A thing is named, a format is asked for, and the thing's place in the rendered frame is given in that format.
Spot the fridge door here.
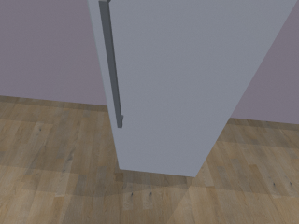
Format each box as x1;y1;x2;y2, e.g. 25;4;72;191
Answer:
88;0;297;177

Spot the handle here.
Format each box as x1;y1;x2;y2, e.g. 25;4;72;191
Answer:
98;0;123;128

